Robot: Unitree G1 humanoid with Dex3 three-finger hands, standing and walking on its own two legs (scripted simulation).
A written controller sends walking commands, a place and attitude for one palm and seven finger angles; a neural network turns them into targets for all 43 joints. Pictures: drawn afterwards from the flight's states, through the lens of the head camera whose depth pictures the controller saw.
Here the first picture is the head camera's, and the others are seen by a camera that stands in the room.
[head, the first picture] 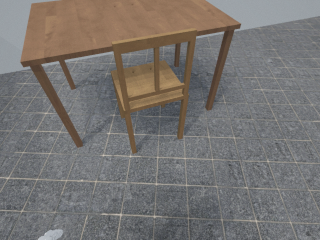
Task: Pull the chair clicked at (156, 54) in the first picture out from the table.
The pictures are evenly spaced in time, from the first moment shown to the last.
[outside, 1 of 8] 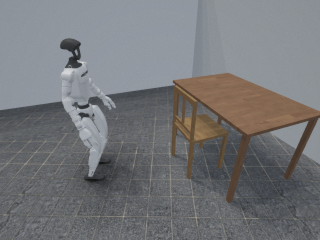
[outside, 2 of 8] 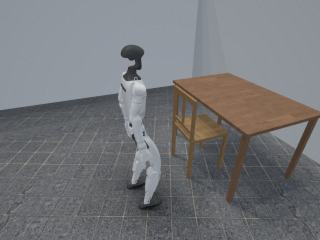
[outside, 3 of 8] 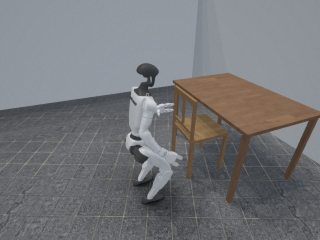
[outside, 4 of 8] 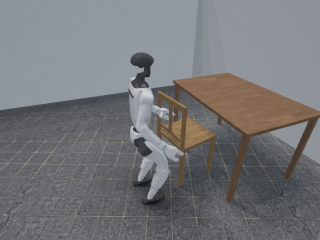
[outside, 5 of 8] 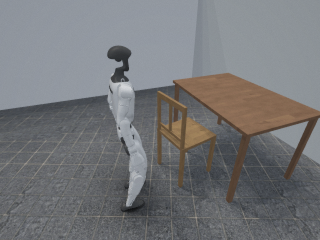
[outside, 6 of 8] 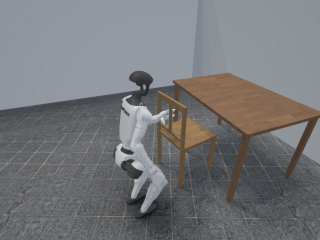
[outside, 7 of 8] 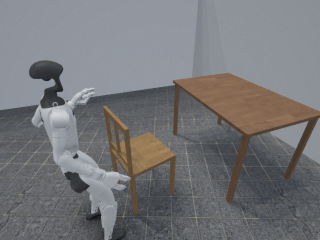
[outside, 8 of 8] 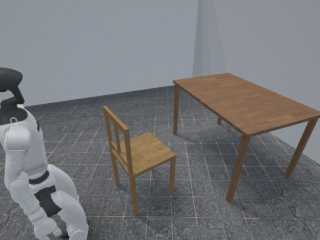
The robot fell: no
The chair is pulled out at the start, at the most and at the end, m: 0.00 0.65 0.65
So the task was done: yes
